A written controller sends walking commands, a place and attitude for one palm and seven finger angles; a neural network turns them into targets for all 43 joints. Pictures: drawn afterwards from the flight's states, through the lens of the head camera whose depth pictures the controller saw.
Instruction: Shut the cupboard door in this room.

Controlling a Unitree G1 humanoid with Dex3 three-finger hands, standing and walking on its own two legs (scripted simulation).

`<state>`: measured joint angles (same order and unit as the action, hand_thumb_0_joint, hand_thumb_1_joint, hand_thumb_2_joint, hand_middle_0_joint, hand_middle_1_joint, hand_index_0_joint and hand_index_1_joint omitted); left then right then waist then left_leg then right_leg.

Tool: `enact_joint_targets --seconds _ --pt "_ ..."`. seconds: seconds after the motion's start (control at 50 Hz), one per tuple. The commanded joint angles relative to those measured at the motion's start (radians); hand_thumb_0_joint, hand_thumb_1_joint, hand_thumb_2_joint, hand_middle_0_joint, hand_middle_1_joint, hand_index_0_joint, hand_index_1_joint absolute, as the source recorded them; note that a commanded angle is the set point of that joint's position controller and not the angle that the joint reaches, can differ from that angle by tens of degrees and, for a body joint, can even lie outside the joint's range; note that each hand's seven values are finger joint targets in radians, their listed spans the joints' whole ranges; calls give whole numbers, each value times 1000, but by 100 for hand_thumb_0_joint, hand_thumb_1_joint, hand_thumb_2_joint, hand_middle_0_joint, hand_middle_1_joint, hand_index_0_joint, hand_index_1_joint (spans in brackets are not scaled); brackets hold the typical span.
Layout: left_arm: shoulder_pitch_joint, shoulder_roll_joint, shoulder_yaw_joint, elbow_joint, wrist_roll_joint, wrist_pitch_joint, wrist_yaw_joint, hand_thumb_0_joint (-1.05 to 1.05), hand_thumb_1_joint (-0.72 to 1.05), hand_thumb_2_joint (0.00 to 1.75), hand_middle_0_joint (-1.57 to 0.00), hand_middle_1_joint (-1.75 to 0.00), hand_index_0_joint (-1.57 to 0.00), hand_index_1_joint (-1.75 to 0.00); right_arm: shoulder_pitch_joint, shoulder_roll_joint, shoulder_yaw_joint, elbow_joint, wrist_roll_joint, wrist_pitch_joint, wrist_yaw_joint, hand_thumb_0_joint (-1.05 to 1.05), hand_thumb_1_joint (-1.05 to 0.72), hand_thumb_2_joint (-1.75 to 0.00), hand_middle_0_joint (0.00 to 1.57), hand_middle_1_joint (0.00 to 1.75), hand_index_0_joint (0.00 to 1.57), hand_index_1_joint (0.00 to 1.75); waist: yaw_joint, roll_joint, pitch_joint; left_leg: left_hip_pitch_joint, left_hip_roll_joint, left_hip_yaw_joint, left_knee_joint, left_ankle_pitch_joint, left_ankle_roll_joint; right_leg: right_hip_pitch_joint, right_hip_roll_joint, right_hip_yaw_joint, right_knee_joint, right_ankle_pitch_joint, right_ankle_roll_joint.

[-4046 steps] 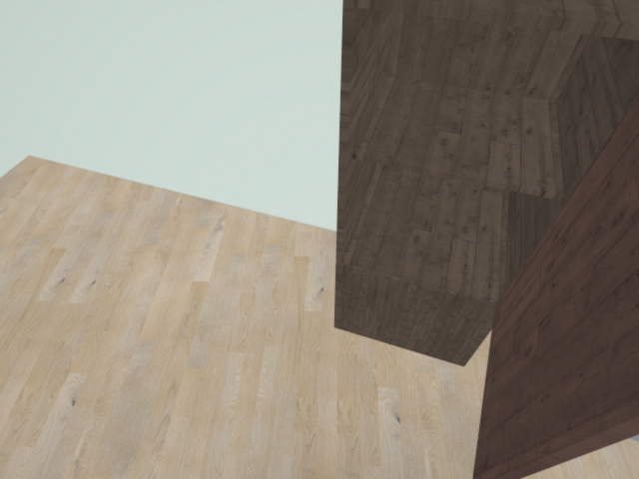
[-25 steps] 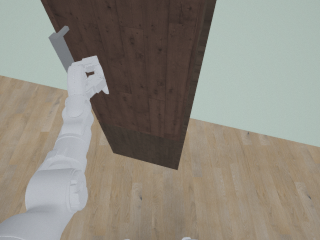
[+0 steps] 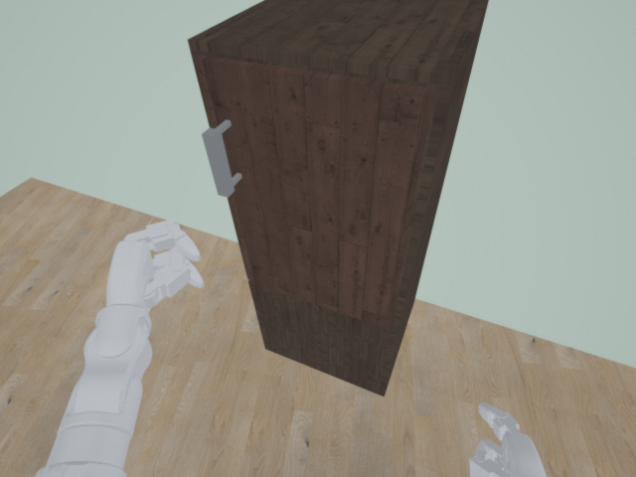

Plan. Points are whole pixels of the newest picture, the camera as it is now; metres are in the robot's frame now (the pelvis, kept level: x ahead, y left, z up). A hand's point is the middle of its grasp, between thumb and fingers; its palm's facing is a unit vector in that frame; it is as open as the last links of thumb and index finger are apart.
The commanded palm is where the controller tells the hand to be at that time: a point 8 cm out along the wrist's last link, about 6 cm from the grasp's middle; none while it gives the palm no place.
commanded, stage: draw the hand back to the body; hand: left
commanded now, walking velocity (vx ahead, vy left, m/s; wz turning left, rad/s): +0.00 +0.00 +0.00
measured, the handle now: (225, 158) +0.65 +0.21 +0.08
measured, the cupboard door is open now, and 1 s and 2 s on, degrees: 0 0 0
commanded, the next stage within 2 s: step back with the hand held close in 0.90 s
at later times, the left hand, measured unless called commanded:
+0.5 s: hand (37, 344) +0.21 +0.28 +0.15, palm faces +0.43 -0.82 -0.38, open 5.9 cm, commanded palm +0.15 +0.32 +0.18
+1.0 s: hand (26, 341) +0.20 +0.28 +0.17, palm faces +0.46 -0.80 -0.39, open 7.4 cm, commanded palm +0.15 +0.32 +0.18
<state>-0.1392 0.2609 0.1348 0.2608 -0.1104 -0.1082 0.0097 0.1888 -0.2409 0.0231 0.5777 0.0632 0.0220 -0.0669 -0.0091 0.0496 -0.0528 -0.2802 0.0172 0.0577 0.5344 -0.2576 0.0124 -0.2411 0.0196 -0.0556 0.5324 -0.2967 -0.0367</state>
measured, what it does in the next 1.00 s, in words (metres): stands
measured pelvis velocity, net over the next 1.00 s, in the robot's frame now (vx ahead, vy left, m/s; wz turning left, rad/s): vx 0.02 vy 0.02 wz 0.02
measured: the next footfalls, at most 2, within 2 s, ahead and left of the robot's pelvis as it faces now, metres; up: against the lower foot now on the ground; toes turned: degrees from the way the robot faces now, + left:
none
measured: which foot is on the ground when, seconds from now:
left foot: down 0.00-1.00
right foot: down 0.00-1.00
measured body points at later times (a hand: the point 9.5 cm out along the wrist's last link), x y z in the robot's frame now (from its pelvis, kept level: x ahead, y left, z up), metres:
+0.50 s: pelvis +0.01 +0.02 +0.01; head -0.01 -0.01 +0.46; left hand +0.18 +0.32 +0.17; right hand +0.19 -0.19 -0.08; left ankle +0.02 +0.11 -0.73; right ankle -0.01 -0.09 -0.73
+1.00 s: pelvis +0.02 +0.02 +0.01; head -0.01 -0.01 +0.46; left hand +0.17 +0.32 +0.19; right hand +0.21 -0.20 -0.07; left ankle +0.02 +0.11 -0.73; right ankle -0.01 -0.09 -0.73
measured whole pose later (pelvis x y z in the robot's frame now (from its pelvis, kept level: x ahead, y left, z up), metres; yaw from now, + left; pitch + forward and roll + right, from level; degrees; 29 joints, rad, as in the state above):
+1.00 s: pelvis +0.02 +0.02 +0.01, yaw +1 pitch -4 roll +0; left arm 0.47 0.35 0.34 -0.37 -0.07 -0.08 0.10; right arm 0.20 -0.21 0.03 0.63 0.01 -0.08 -0.07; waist 0.05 0.06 -0.01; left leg -0.12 -0.01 0.05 0.42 -0.24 0.03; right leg -0.06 0.00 -0.06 0.38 -0.26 -0.01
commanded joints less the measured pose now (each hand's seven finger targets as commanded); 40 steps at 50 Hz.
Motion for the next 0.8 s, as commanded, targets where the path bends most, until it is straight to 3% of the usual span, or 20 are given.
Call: enact_joint_targets --seconds 0.0,0.12,0.22,0.26,0.3,0.36,0.38,0.46,0.5,0.56,0.66,0.72,0.78 --pt "-287 186 62 -353 15 -58 59 0 90 90 -89 -105 -89 -105 -116 -90 -22 -137 -9 -56 -17 0 -90 -90 20 30 20 30 4 52 -89 156 -18 -38 -134 41 22 23 -22 57 -182 76 23" --pt "-103 197 85 -528 30 -57 82 0 90 90 -72 -87 -72 -87 -128 -92 -13 -136 -26 -95 -15 0 -90 -90 20 30 20 30 23 44 -114 241 -10 -61 -190 109 16 82 -6 27 -201 138 15" --pt "129 216 156 -591 26 -47 83 0 90 90 -58 -72 -58 -72 -139 -90 -16 -135 -35 -97 -8 0 -90 -90 20 30 20 30 44 -46 -64 214 -8 -64 -205 144 13 120 -7 17 -212 170 20" --pt "211 218 178 -603 23 -38 79 0 90 90 -53 -66 -53 -66 -148 -91 -21 -130 -35 -95 -6 0 -90 -90 20 30 20 30 48 -28 -22 198 -6 -61 -209 135 13 118 -8 22 -227 152 19" --pt "252 240 218 -669 25 -45 83 0 90 90 -47 -60 -47 -60 -147 -84 -21 -133 -38 -98 -4 0 -90 -90 20 30 20 30 56 18 -43 202 -9 -59 -205 156 9 141 -15 20 -214 174 18" --pt "354 263 263 -731 26 -45 85 0 90 90 -39 -51 -39 -51 -150 -84 -28 -131 -42 -108 -1 0 -90 -90 20 30 20 30 63 9 -39 202 -4 -60 -194 195 8 143 -10 18 -217 208 19" --pt "364 269 274 -778 27 -50 87 0 90 90 -36 -48 -36 -48 -146 -83 -27 -135 -43 -111 -1 0 -90 -90 20 30 20 30 64 50 -64 208 -8 -58 -192 203 8 159 -17 19 -207 215 18" --pt "515 293 338 -824 26 -45 98 0 90 90 -25 -36 -25 -36 -145 -84 -34 -128 -48 -131 2 0 -90 -90 20 30 20 30 74 24 -22 184 -3 -63 -180 227 7 145 -12 13 -212 231 19" --pt "555 302 360 -871 27 -50 105 0 90 90 -20 -30 -20 -30 -134 -80 -36 -130 -46 -139 1 0 -90 -90 20 30 20 30 74 56 -32 179 -4 -63 -179 229 1 153 -18 8 -195 226 18" --pt "503 231 283 -830 35 -38 105 0 90 90 -20 -30 -20 -30 -126 -91 -39 -110 -46 -151 -2 0 -90 -90 20 30 20 30 49 26 34 180 0 -62 -181 209 7 94 -16 10 -213 206 22" --pt "454 242 287 -768 42 -27 117 0 90 90 -20 -30 -20 -30 -116 -102 -45 -100 -47 -152 -15 0 -90 -90 20 30 20 30 51 -21 44 180 -3 -72 -198 152 12 79 -17 9 -217 144 23" --pt "463 257 302 -815 40 -36 120 0 90 90 -20 -30 -20 -30 -121 -93 -43 -109 -50 -153 -17 0 -90 -90 20 30 20 30 65 -11 -38 200 -9 -69 -188 193 14 135 -24 12 -198 184 21" --pt "481 280 321 -870 41 -41 122 0 90 90 -20 -30 -20 -30 -131 -85 -38 -112 -53 -160 -14 0 -90 -90 20 30 20 30 74 60 -74 207 -12 -66 -177 234 10 168 -28 17 -190 227 17"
